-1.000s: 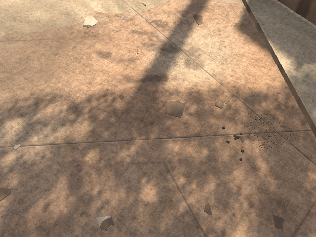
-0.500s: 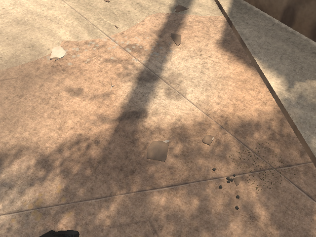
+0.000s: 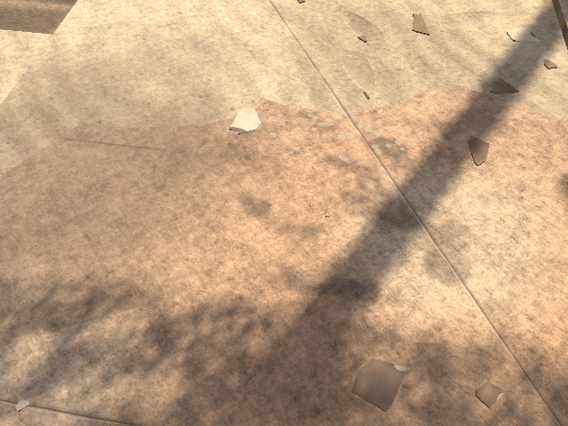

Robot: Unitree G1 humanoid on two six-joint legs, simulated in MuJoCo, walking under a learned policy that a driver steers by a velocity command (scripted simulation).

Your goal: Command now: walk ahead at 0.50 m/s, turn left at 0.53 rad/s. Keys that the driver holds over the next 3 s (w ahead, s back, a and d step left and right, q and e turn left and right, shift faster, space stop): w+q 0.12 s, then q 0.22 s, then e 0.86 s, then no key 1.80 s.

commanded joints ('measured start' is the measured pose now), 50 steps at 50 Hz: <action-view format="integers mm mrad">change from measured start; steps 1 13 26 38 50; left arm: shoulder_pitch -46 -168 -165 -208 -89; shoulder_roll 217 97 157 188 157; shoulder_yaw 46 14 7 43 56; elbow -62 -214 -223 -282 -274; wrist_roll -11 24 64 -2 -7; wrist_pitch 15 -30 -46 69 105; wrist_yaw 15 1 -40 0 6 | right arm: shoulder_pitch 146 150 381 151 48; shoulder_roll -159 -217 -99 -114 -158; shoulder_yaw -62 -67 -11 -27 -28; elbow -52 -93 -39 -72 -133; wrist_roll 7 -18 -44 -17 -36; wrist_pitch -8 -23 -11 44 13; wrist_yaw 5 -61 -85 -106 -106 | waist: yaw -156 -28 -109 -53 -28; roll -117 13 -215 -192 93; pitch -94 -77 -312 -159 -46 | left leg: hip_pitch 255 331 254 250 432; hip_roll -109 62 -106 -112 193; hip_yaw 78 -258 -189 -133 -240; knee -38 -328 259 86 -314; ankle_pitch -80 627 -253 -299 200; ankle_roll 71 183 -87 -140 88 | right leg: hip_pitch -35 -674 -76 -395 -789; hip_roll -263 -50 -292 -126 59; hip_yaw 36 304 645 696 386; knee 352 668 226 -4 960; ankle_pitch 1211 178 1208 166 20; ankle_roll -106 45 -321 -212 60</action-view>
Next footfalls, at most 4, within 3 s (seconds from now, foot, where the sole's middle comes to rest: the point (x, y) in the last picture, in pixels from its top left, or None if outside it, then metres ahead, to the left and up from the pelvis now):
0.04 left None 0.19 0.10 -0.76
0.48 right None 0.43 -0.05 -0.76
0.86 left None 0.33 0.17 -0.76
1.28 right None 0.31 -0.10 -0.76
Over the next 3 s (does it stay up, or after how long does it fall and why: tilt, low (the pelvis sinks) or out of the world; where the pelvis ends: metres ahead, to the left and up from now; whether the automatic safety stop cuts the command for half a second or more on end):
stays up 0.30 0.02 0.01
